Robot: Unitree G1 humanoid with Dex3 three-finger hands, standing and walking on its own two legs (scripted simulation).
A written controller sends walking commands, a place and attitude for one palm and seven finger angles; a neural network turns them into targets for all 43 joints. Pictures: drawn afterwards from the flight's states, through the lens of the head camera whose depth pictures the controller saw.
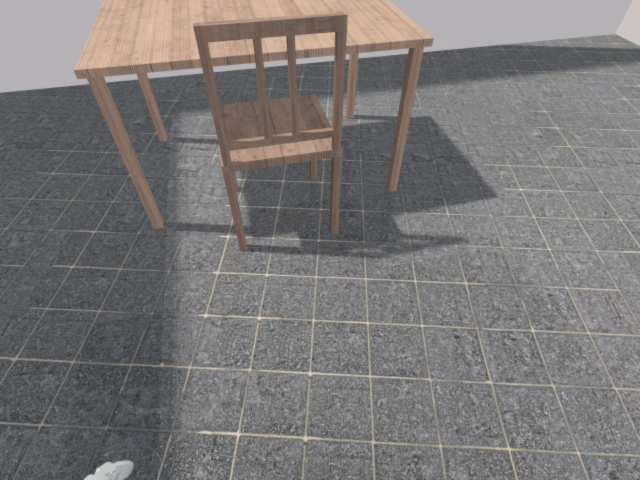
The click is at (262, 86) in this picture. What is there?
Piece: chair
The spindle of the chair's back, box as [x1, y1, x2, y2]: [253, 38, 270, 138]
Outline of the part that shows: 253,39 263,131 264,137 269,138 270,132 260,38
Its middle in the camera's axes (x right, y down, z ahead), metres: -0.18 -0.45 +1.18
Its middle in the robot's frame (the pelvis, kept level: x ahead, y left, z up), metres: +1.17 +0.24 -0.08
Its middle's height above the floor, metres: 0.68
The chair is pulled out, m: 0.00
